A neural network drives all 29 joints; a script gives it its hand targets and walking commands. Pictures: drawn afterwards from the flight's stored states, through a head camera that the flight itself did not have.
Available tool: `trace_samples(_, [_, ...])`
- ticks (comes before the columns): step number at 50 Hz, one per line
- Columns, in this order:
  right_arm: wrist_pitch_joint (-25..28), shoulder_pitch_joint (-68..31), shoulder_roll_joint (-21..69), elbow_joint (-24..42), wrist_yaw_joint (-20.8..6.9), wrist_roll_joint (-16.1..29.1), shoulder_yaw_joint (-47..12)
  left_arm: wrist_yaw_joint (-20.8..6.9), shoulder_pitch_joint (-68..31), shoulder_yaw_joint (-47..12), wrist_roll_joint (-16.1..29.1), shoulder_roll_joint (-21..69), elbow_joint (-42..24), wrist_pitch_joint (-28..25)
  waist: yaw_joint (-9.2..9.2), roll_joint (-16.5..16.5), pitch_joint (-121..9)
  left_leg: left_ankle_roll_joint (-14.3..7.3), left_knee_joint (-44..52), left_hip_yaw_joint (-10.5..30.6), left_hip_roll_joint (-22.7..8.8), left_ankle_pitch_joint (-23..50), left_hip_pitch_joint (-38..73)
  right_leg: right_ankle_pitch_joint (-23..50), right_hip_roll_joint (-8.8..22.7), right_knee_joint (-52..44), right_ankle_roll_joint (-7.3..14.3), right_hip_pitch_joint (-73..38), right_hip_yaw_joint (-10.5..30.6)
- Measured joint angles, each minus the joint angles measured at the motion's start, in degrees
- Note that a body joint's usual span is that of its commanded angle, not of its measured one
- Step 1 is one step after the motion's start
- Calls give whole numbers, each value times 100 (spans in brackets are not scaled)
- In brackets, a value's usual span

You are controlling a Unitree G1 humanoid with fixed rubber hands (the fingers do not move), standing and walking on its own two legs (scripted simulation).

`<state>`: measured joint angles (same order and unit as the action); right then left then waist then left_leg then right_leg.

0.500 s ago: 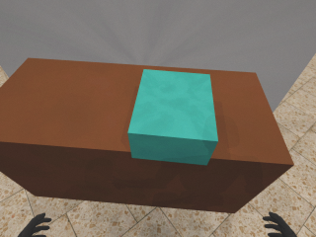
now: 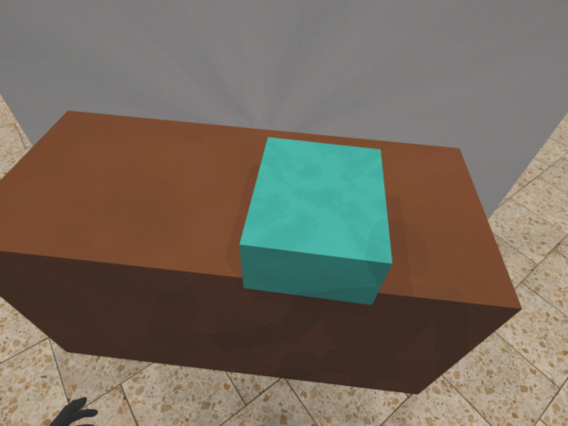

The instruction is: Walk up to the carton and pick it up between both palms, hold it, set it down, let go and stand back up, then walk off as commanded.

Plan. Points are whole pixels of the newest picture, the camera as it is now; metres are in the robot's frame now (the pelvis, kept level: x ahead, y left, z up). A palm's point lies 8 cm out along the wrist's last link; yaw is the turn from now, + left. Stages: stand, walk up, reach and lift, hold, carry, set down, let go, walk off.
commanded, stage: walk up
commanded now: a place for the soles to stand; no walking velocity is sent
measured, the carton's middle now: (316, 214) +0.54 -0.07 -0.07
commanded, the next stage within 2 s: reach and lift in 0.82 s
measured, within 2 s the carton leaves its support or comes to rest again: neither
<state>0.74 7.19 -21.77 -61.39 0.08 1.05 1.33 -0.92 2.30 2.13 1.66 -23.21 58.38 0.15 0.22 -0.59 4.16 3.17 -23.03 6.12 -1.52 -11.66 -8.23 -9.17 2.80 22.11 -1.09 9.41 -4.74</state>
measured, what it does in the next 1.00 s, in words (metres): stands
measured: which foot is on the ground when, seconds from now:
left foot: down 0.00-1.00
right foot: down 0.00-1.00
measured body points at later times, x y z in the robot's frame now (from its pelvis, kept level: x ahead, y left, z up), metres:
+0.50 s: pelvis +0.00 -0.01 -0.01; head +0.03 +0.00 +0.44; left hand +0.11 +0.31 -0.13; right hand +0.11 -0.36 -0.10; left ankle +0.02 +0.16 -0.74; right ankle +0.03 -0.13 -0.74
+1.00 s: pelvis +0.00 -0.01 -0.03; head +0.05 +0.00 +0.41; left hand +0.20 +0.30 -0.11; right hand +0.16 -0.35 -0.11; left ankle +0.02 +0.16 -0.74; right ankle +0.03 -0.13 -0.74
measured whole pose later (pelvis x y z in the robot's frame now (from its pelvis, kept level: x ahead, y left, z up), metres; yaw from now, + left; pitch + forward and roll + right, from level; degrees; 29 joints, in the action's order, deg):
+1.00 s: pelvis +0.00 -0.01 -0.03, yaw -3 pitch -4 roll -2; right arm 10.6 -1.8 -21.5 -58.2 -2.7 -5.4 11.6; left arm 0.2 1.1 3.7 -2.8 -24.6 30.0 26.7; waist 0.9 -0.7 10.3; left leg 5.1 -43.2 3.7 -5.9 -22.9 -16.5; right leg -18.8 -0.5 41.0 0.4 18.1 -3.1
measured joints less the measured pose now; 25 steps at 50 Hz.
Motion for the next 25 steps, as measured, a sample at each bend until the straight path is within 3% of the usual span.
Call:
trace_samples(10, [41, -1, -87, 203, 227, -90, 116, -88, 272, 282, -176, -56, -44, 194, 74, -161, 162, 21, -327, -14, -52, -164, -205, -124, -56, 290, 33, 206, 36])
trace_samples(25, [-48, 4, -361, 578, 341, -83, 137, -166, 308, 313, -206, 62, -406, 314, 134, 27, 241, 95, -778, 32, -162, -464, -330, -435, -147, 735, 127, 312, -23])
